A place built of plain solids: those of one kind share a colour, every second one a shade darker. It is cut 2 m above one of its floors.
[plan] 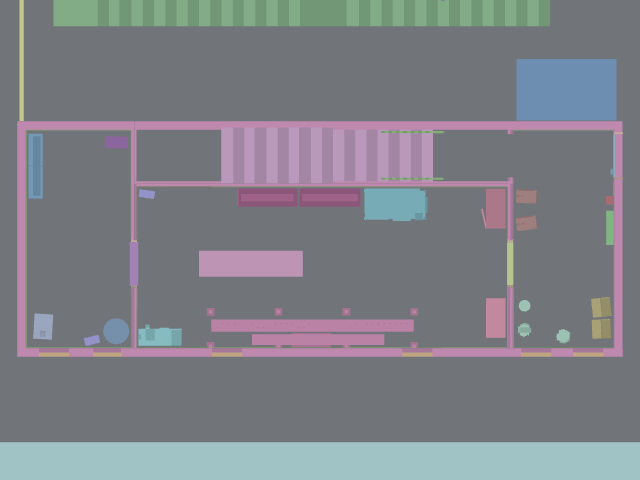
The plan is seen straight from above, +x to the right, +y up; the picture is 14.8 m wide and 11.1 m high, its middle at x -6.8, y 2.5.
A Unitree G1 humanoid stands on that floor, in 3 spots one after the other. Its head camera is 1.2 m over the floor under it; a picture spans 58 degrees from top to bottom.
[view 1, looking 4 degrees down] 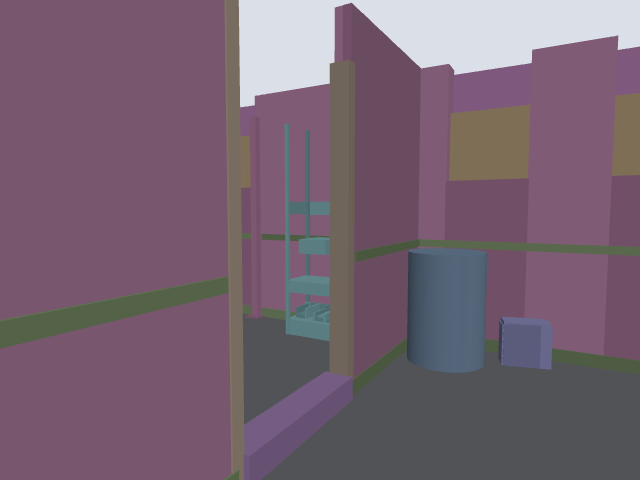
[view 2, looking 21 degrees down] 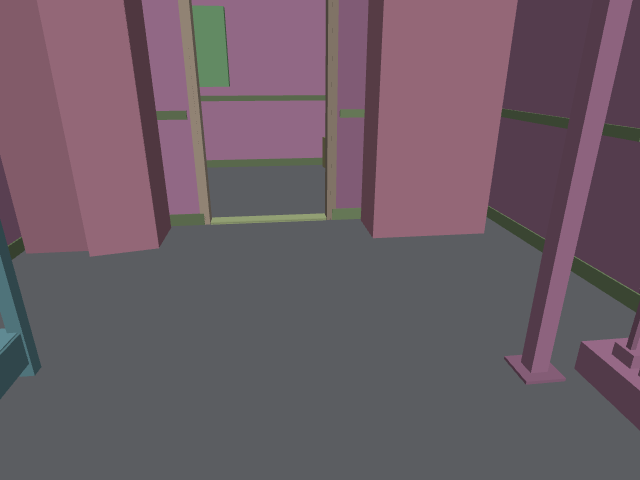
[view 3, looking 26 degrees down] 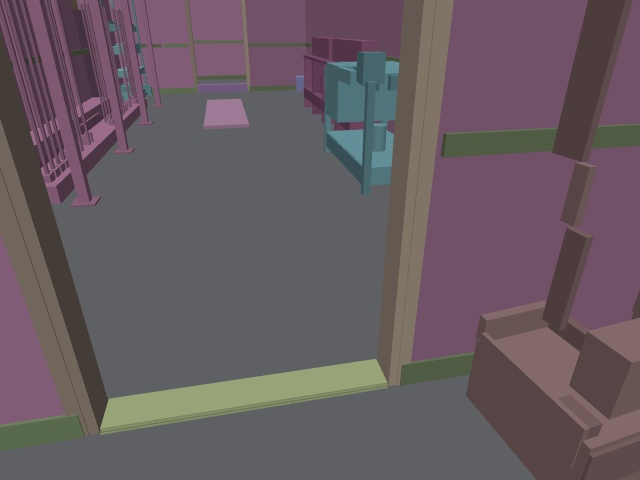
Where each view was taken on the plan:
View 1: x -12.35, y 3.85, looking -60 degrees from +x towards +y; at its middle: shelving_bay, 3.97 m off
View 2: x -6.05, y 1.95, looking -7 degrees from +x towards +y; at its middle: ground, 3.35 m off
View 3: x -1.20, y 1.95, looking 168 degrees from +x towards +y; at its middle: ground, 2.74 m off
